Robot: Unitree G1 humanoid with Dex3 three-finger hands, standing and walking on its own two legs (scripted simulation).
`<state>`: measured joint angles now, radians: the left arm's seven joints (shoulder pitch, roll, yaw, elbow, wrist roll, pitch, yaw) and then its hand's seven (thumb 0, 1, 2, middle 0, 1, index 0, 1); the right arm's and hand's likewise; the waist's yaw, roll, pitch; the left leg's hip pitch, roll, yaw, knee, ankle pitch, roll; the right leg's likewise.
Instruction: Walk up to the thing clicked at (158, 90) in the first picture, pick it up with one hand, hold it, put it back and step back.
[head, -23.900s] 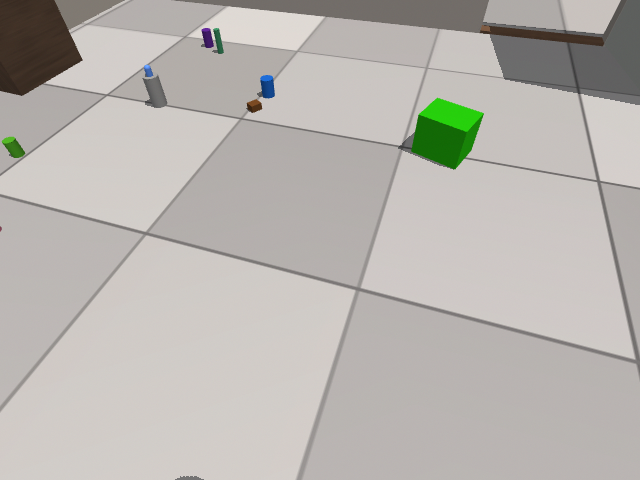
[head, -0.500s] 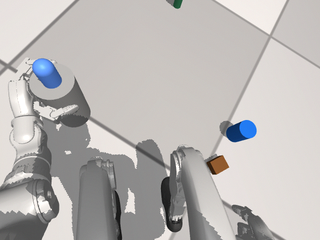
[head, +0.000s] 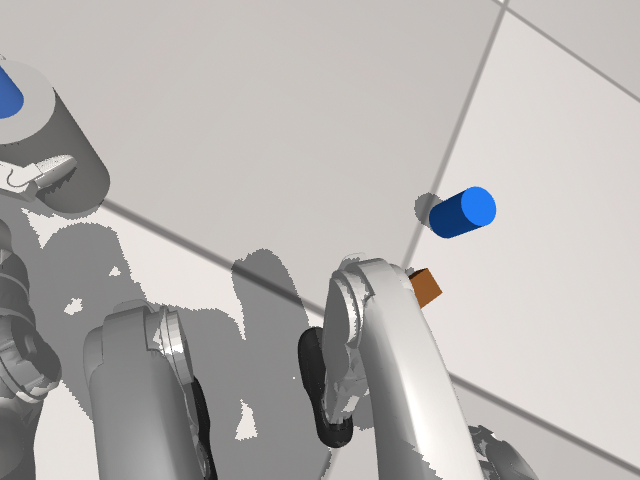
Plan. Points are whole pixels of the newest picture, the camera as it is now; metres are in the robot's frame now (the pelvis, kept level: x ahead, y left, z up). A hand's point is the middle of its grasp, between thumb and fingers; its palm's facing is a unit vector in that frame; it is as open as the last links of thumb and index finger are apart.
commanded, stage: crouch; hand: left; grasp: from the side
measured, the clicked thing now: (31, 135) +0.52 +0.24 -0.08
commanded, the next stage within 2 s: lower in 0.30 s
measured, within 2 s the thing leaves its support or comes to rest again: neither
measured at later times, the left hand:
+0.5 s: hand (31, 149) +0.52 +0.25 -0.12, palm faces +0.17 -0.99 -0.02, open 12.0 cm
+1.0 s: hand (51, 170) +0.52 +0.26 -0.19, palm faces +0.17 -0.99 -0.04, open 12.0 cm
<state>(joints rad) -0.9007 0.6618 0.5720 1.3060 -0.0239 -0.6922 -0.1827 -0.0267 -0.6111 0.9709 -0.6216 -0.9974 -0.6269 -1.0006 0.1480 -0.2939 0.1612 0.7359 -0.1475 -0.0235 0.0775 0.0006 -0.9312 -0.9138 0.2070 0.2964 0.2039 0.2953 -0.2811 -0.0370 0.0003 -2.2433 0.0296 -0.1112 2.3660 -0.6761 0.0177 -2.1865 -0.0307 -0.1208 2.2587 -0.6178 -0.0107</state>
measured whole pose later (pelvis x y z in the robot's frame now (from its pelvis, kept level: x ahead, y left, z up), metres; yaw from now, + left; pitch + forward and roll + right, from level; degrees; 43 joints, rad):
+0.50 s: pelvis +0.00 +0.01 -0.02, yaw -2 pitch +28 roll -11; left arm -0.89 0.74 0.52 1.31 -0.03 -0.71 -0.17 -0.03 -0.61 0.97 -0.62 -1.00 -0.63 -1.00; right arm 0.09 -0.33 0.25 0.70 -0.19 0.01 0.09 0.00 -0.92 -0.91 0.21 0.30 0.20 0.30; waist -0.30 -0.08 0.09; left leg -2.27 0.02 -0.16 2.45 -0.69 0.02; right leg -2.18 -0.03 -0.17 2.30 -0.62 0.00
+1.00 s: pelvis +0.00 +0.01 -0.03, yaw -6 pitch +24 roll -15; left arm -0.88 0.91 0.53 1.40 -0.02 -0.81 -0.15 -0.03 -0.61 0.98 -0.62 -1.00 -0.62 -1.00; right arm 0.01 -0.36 0.40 0.65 -0.27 0.03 0.10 0.00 -0.93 -0.91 0.21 0.30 0.21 0.30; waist -0.34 -0.18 0.23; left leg -2.27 0.02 -0.24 2.53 -0.71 0.03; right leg -2.14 -0.01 -0.23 2.32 -0.62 0.02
